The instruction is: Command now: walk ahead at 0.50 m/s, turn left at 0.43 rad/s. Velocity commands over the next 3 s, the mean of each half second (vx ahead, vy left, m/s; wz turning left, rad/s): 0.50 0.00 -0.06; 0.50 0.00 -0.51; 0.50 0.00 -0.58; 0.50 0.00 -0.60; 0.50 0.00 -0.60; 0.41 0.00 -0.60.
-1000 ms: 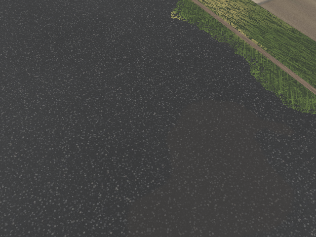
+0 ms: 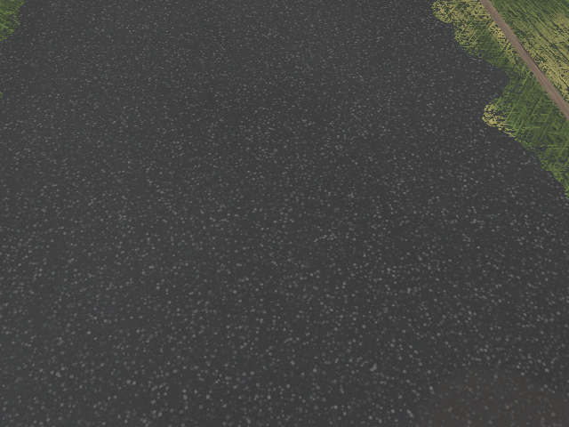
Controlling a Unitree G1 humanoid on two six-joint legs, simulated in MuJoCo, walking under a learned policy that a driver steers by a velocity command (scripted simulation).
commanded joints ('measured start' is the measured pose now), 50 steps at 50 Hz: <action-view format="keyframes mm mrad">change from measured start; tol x32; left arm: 1 -84 121 11 -143 -34 -82 -16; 20 -334 49 -6 -228 -8 -21 -67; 26 152 287 89 -169 10 -3 -48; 50 155 12 -2 -280 -15 20 -2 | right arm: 1 256 -148 -46 5 -4 -20 -13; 44 -124 -99 7 -115 -13 -73 -34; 50 294 -293 -65 -33 -45 -81 -43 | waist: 1 -110 40 -232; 20 -112 43 13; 27 59 -249 -478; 48 -63 -128 -152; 50 -74 313 -397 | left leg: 1 704 333 -598 -357 70 237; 7 327 231 -275 -464 415 174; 19 590 274 -60 -473 385 60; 24 625 264 23 -97 1028 -3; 25 476 228 50 136 916 -40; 27 -191 -56 -113 754 -370 -126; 28 -301 23 -205 790 -318 -99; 46 53 42 -138 -177 138 -140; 50 843 456 -734 -289 -99 150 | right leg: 1 -637 -13 175 283 91 -47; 21 -568 13 74 -498 490 -93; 25 -4 103 54 -549 450 -198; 27 600 -289 923 -710 358 -476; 35 -94 -78 381 -857 628 -329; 46 18 -71 502 -680 411 -217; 50 -491 179 260 44 -63 -66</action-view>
